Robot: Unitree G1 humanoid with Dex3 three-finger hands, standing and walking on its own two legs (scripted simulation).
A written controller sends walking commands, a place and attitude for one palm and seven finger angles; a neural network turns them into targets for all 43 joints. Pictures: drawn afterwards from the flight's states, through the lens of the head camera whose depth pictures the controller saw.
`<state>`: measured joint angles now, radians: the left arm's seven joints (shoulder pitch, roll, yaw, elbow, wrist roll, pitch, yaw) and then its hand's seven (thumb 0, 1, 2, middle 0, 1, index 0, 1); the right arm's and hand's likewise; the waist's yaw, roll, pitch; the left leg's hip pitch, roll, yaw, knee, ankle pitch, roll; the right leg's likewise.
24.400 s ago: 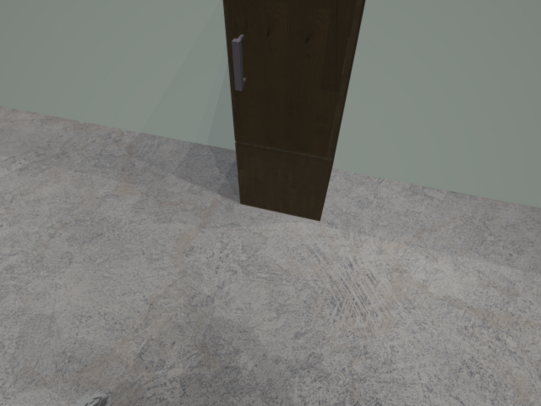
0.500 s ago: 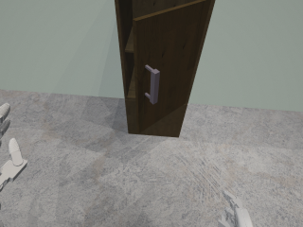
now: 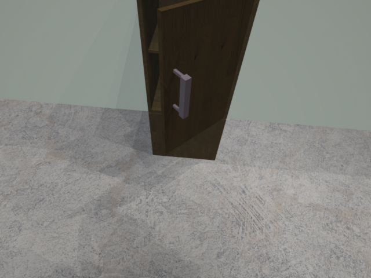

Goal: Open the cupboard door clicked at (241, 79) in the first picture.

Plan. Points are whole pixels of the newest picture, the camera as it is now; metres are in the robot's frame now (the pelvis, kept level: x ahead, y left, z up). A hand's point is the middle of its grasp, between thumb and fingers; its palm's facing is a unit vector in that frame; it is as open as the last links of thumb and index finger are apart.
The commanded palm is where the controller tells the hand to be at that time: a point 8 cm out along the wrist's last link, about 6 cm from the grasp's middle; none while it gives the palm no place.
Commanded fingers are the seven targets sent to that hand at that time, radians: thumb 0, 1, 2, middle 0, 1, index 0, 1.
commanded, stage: let the arm hang, fingers relaxed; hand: left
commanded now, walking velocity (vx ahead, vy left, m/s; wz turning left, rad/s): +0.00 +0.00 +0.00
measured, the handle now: (180, 94) +0.65 +0.05 -0.01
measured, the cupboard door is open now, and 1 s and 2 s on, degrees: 44 44 44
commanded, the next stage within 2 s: look to check the result in 0.70 s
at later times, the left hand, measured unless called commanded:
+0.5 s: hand out of the picture +0.01 +0.16 -0.17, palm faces +0.05 -0.98 -0.19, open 7.4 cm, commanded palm none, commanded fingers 0.00 0.90 0.90 -0.20 -0.30 -0.20 -0.30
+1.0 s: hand out of the picture +0.01 +0.16 -0.17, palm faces +0.04 -0.98 -0.20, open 7.4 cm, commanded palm none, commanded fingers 0.00 0.90 0.90 -0.20 -0.30 -0.20 -0.30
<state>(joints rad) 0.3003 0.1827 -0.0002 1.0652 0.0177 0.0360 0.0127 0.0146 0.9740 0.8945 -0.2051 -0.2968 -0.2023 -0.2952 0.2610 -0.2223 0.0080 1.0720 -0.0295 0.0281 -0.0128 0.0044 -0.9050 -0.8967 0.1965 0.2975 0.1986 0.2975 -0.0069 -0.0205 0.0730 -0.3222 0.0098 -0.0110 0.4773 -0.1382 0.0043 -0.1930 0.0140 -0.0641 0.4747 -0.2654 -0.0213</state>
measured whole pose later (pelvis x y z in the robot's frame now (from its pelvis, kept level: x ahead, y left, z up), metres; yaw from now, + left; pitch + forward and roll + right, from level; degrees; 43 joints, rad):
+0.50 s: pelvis +0.01 +0.00 +0.00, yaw +0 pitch -2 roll +0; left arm 0.29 0.12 0.01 1.13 0.01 0.00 0.04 0.01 0.91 0.90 -0.20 -0.30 -0.19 -0.29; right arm 0.29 -0.12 0.00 1.15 -0.03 0.01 -0.03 0.01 -0.92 -0.90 0.20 0.30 0.20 0.30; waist 0.00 0.03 0.03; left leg -0.27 0.00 0.00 0.44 -0.15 0.00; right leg -0.15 0.00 -0.06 0.47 -0.29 -0.02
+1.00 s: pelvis +0.03 -0.01 +0.00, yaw +0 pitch -2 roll +0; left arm 0.28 0.14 0.02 1.15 0.01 0.00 0.03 0.01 0.91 0.90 -0.20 -0.30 -0.20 -0.29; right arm 0.25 -0.14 0.00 1.15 -0.02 0.01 -0.04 0.00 -0.91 -0.90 0.20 0.30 0.20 0.30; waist 0.00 0.01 0.07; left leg -0.24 0.01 -0.01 0.42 -0.16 -0.01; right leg -0.10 0.01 -0.06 0.41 -0.28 -0.03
